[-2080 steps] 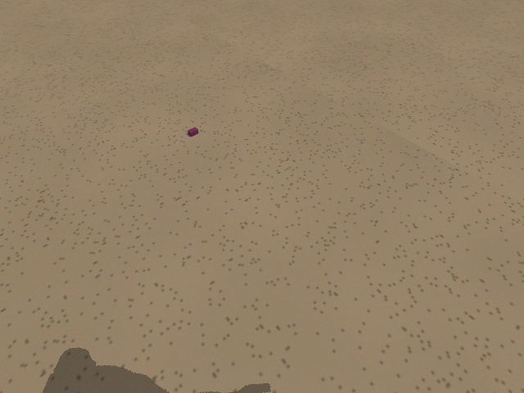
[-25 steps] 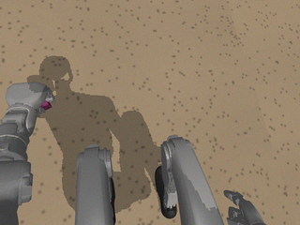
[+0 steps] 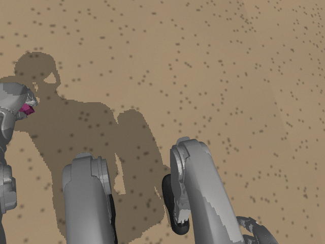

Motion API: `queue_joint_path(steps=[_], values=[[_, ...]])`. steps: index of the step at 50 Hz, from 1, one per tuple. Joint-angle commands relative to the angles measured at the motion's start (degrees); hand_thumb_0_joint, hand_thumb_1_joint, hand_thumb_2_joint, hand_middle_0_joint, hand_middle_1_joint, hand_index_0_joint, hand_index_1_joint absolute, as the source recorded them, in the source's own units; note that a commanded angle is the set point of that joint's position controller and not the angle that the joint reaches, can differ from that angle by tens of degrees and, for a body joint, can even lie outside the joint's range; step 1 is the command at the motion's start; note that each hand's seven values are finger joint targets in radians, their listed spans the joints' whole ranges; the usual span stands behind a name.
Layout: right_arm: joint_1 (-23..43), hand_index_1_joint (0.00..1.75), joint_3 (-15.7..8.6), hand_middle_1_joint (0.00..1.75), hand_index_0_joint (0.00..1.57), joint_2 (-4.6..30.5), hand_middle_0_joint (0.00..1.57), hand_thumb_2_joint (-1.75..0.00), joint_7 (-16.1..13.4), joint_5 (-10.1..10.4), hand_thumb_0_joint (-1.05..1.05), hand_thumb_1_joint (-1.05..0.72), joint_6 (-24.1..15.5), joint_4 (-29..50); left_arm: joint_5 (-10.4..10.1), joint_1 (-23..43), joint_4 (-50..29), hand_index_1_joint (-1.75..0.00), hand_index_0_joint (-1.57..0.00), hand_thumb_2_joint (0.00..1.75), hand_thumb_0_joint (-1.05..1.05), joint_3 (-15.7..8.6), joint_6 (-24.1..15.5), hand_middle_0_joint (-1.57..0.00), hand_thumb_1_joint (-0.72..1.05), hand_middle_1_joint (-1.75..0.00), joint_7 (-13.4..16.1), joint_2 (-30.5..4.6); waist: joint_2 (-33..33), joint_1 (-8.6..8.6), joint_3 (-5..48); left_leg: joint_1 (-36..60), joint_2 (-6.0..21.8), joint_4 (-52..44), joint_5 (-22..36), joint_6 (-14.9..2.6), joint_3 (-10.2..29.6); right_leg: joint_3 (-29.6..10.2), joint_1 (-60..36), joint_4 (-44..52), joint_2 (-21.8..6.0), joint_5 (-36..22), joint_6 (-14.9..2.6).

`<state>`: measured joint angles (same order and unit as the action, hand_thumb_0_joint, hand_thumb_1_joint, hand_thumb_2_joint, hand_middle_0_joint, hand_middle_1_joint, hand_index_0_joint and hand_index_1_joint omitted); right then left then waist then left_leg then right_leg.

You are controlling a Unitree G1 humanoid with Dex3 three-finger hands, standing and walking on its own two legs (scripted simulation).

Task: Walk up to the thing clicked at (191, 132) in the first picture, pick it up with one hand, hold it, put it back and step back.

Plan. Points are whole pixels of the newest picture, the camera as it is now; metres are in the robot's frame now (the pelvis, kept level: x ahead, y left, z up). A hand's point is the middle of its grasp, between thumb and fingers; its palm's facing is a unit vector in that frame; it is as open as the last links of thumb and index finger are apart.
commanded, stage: crouch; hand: left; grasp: from above
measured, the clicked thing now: (19, 110) +0.46 +0.33 -0.22
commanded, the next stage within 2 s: lower in 0.14 s
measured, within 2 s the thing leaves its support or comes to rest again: rests again in 1.18 s
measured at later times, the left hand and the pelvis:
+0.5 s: hand (21, 116) +0.44 +0.32 -0.22, palm faces -0.50 -0.07 -0.87, open 4.9 cm; pelvis +0.00 +0.00 -0.03, yaw -2 degrees
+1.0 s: hand (30, 118) +0.45 +0.32 -0.27, palm faces -0.48 -0.09 -0.87, open 4.9 cm; pelvis +0.01 +0.00 -0.06, yaw -4 degrees
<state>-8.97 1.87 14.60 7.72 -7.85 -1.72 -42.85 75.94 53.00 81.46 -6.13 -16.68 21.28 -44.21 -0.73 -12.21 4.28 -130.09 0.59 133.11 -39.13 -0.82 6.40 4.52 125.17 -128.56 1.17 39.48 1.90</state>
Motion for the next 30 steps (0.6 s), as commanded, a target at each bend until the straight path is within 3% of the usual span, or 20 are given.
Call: queue_joint_path(steps=[1,3,6,8,11,14,16,18,20,23,25,27,30], values=[[-11.3,0.3,-4.1,0.3,0.2,14.5,0.2,-0.9,-0.4,-0.1,0.0,-0.92,-0.6,0.7,-0.7,17.8,-7.2,0.0,-1.34,0.03,0.0,-2.5,-0.4,-1.31,0.97,-0.01,2.9,-16.2,17.3,0.43,38.9,32.6,-1.0,-13.1,10.3,-0.57,-3.0,3.5,-15.6,11.6,1.4,-12.1,-4.0],[-10.6,0.3,-3.9,0.3,0.2,14.5,0.2,-0.9,-0.4,-0.1,0.0,-0.91,-0.5,0.6,-0.8,19.7,-8.3,0.0,-1.34,0.03,0.0,-2.9,-0.7,-1.31,0.97,-0.02,3.3,-17.7,18.3,0.7,38.9,31.0,-1.0,-12.6,10.0,-0.58,-3.2,3.6,-15.5,11.0,1.7,-11.9,-4.15],[-10.7,0.3,-3.4,0.3,0.2,14.7,0.2,-0.91,-0.4,-0.4,0.0,-0.92,-0.5,0.5,-0.4,18.4,-5.9,0.0,-1.33,0.04,0.0,-2.1,-0.7,-1.31,0.96,-0.03,3.3,-16.3,17.9,-0.24,37.0,30.5,-1.0,-11.8,9.6,-0.57,-2.9,4.0,-14.2,10.4,1.6,-11.7,-4.0],[-10.2,0.3,-3.4,0.3,0.2,15.0,0.2,-0.9,-0.4,-0.3,0.0,-0.91,-0.5,0.4,-0.4,19.3,-6.6,-0.01,-1.34,0.04,0.0,-2.7,-0.8,-1.31,0.98,-0.03,3.4,-18.0,18.4,0.32,37.7,30.3,-0.9,-11.8,9.2,-0.48,-2.8,4.2,-13.7,9.6,1.7,-11.3,-4.15],[-10.3,0.3,-3.0,0.3,0.2,14.9,0.2,-0.9,-0.3,-0.6,0.0,-0.91,-0.5,0.5,-0.3,18.8,-5.5,0.0,-1.35,0.04,0.0,-2.0,-0.9,-1.33,0.99,-0.03,3.4,-17.2,18.3,-0.47,36.6,28.9,-1.0,-11.0,9.3,-0.52,-2.8,4.4,-13.8,9.0,1.7,-11.5,-3.96],[-10.1,0.3,-2.9,0.3,0.2,15.3,0.2,-0.9,-0.4,-0.5,0.0,-0.91,-0.5,0.7,-0.5,18.1,-5.2,0.0,-1.35,0.01,0.0,-2.8,-0.8,-1.32,0.96,0.0,3.5,-18.0,18.5,-0.06,36.4,29.2,-1.1,-10.9,9.7,-0.43,-2.6,4.6,-13.3,8.6,1.6,-11.7,-3.91],[-9.8,0.3,-2.4,0.3,0.2,15.2,0.2,-0.9,-0.3,-0.8,0.0,-0.91,-0.4,0.6,-0.2,16.7,-2.1,0.0,-1.35,0.04,0.0,-1.2,-0.9,-1.34,0.97,0.0,3.3,-16.4,16.9,-1.23,34.7,27.9,-0.9,-9.7,9.7,-0.56,-2.5,4.9,-13.0,8.2,2.0,-12.0,-3.9],[-10.1,0.3,-2.2,0.3,0.2,15.7,0.2,-0.9,-0.1,-1.0,0.0,-0.91,-0.5,0.6,-0.4,17.3,-1.8,0.0,-1.35,0.03,0.0,-1.5,-1.3,-1.33,0.98,-0.02,3.3,-17.0,16.0,-1.98,33.4,27.3,-1.0,-9.0,10.8,-0.66,-2.2,5.2,-12.7,7.6,1.9,-12.8,-3.72],[-9.7,0.3,-1.6,0.3,0.2,15.7,0.2,-0.9,-0.1,-1.2,0.0,-0.92,-0.6,0.3,-0.3,18.0,-2.5,0.0,-1.35,0.03,0.0,-2.5,-1.9,-1.33,0.97,-0.02,3.7,-19.4,16.8,-1.24,34.5,27.3,-1.0,-7.9,11.3,-0.72,-2.5,5.0,-13.7,7.3,2.1,-13.5,-3.73],[-9.4,0.3,-1.4,0.3,0.2,16.4,0.2,-0.9,0.0,-1.8,0.0,-0.91,-0.7,0.5,0.1,19.4,-2.9,0.0,-1.37,0.02,0.0,-4.0,-3.0,-1.34,1.01,-0.03,5.0,-21.0,18.2,-1.6,35.6,28.4,-0.7,-6.9,11.8,-0.38,-2.0,5.7,-12.5,6.1,2.2,-13.3,-3.79],[-8.8,0.3,-0.9,0.3,0.2,16.4,0.2,-0.9,0.0,-2.2,0.0,-0.91,-0.7,0.7,0.8,19.2,-0.9,-0.01,-1.37,0.01,0.0,-3.6,-3.6,-1.33,1.01,-0.04,5.8,-20.6,18.9,-2.26,34.0,27.0,-0.8,-6.7,10.5,-0.33,-1.9,5.9,-11.8,5.6,2.3,-12.2,-3.79],[-8.6,0.3,-0.6,0.3,0.2,16.6,0.2,-0.9,0.1,-2.6,0.0,-0.91,-0.9,1.0,1.4,19.4,-1.1,-0.02,-1.36,0.03,0.0,-4.8,-3.9,-1.33,1.0,-0.05,6.8,-22.9,18.5,-2.15,34.2,26.3,-0.7,-5.7,10.4,-0.56,-2.2,5.8,-12.8,5.9,2.6,-12.7,-3.65],[-8.1,0.3,-0.3,0.3,0.2,16.5,0.2,-0.9,0.1,-3.0,0.0,-0.91,-1.0,0.4,1.8,18.0,0.2,-0.03,-1.36,0.04,0.0,-5.2,-3.8,-1.33,1.01,-0.07,8.2,-23.0,19.7,-1.44,34.1,26.4,-0.6,-5.4,9.5,-0.43,-2.3,5.9,-12.4,5.2,2.7,-11.7,-3.76]])
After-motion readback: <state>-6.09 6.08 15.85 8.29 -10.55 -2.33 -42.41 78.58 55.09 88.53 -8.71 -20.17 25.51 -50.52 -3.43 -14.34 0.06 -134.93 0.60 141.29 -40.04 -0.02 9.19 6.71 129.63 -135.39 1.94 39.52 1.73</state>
